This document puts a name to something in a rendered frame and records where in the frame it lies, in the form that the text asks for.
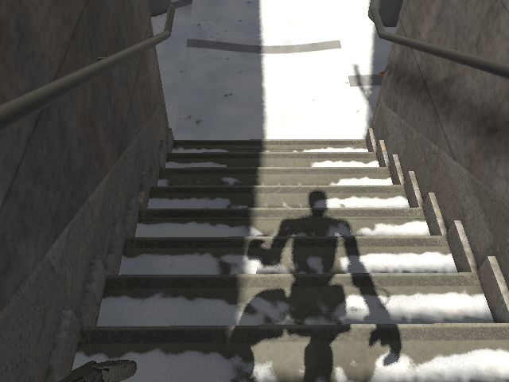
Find stairs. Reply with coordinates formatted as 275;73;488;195
72;139;509;382

